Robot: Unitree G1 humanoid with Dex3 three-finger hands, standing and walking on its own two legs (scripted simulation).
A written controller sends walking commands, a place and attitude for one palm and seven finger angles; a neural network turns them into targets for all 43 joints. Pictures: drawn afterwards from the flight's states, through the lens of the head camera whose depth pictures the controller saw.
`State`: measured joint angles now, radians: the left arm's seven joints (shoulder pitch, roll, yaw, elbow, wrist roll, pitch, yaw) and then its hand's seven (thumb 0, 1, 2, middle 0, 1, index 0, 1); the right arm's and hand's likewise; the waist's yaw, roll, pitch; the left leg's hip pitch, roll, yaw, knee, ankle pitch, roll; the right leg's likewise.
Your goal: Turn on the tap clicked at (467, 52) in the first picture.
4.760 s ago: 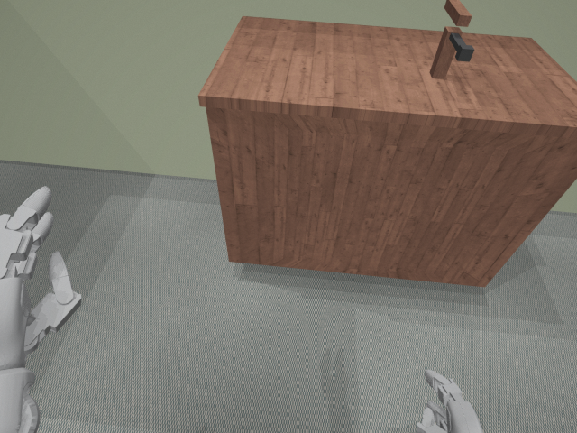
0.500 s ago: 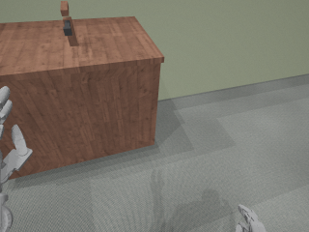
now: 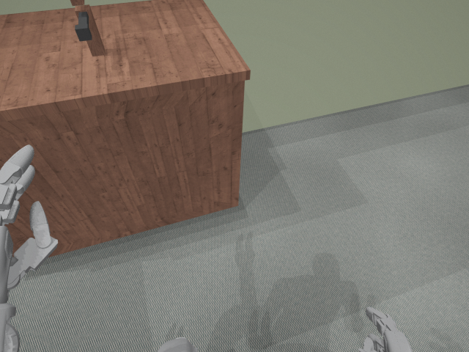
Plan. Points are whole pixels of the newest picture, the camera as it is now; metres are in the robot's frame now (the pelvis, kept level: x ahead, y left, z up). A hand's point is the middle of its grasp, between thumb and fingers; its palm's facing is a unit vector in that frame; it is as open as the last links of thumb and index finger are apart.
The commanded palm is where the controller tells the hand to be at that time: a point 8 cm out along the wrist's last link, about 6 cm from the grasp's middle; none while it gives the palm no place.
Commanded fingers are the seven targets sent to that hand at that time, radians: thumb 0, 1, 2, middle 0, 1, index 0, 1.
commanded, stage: take the last steps up to it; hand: left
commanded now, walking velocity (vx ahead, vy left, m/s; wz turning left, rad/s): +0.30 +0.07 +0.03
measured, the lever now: (83, 32) +0.76 +0.40 +0.16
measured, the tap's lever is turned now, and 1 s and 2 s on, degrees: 0 0 0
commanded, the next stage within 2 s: come to a stop and stand still in 1.40 s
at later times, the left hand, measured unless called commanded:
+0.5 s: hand (69, 164) +0.33 +0.25 +0.17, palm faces +0.38 -0.77 -0.51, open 7.4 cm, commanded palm +0.27 +0.29 +0.17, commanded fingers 0.00 0.90 0.90 -0.20 -0.30 -0.20 -0.30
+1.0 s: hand (75, 110) +0.44 +0.29 +0.18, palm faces +0.45 -0.82 -0.36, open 7.4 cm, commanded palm +0.38 +0.32 +0.17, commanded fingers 0.00 0.90 0.90 -0.20 -0.30 -0.20 -0.30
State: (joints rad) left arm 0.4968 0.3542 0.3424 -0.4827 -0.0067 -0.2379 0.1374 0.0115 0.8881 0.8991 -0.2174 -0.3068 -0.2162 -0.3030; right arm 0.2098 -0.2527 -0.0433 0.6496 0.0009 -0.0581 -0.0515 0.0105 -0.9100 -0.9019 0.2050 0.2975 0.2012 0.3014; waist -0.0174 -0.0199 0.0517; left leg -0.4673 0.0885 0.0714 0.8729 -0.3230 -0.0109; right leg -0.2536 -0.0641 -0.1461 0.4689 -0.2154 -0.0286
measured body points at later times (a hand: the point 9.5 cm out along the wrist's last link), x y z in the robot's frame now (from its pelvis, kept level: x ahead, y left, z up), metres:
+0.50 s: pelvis +0.11 +0.02 -0.02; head +0.13 +0.00 +0.43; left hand +0.30 +0.29 +0.20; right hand +0.26 -0.17 -0.13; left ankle +0.07 +0.15 -0.74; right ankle +0.17 -0.06 -0.74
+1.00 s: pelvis +0.21 +0.04 -0.01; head +0.22 +0.05 +0.44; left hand +0.41 +0.33 +0.19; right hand +0.38 -0.20 -0.09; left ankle +0.23 +0.16 -0.74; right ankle +0.17 -0.06 -0.69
